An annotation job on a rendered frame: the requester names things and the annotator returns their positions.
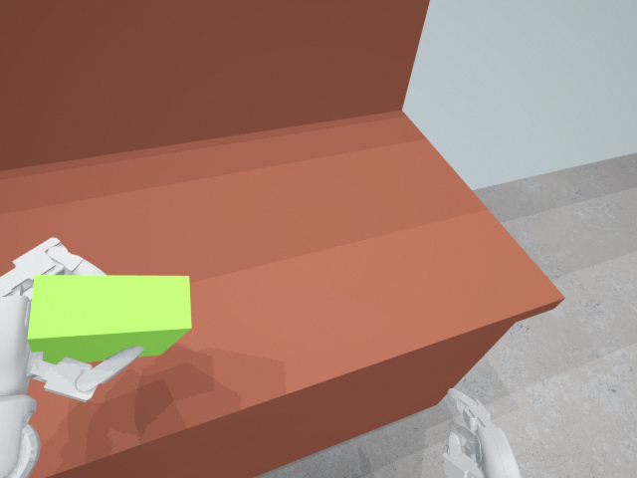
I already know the table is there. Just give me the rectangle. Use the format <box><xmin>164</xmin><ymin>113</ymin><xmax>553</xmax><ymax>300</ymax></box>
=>
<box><xmin>0</xmin><ymin>0</ymin><xmax>565</xmax><ymax>478</ymax></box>

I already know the sponge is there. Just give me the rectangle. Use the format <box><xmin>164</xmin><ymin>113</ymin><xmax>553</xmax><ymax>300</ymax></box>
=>
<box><xmin>28</xmin><ymin>275</ymin><xmax>192</xmax><ymax>365</ymax></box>

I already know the left robot forearm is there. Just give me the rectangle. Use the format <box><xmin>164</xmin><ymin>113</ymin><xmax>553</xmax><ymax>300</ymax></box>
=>
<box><xmin>0</xmin><ymin>394</ymin><xmax>41</xmax><ymax>478</ymax></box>

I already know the right robot hand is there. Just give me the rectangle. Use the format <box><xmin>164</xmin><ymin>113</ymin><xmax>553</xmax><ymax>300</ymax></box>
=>
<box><xmin>443</xmin><ymin>388</ymin><xmax>522</xmax><ymax>478</ymax></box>

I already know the left robot hand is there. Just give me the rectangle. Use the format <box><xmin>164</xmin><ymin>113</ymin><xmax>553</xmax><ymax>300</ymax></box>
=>
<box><xmin>0</xmin><ymin>238</ymin><xmax>144</xmax><ymax>402</ymax></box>

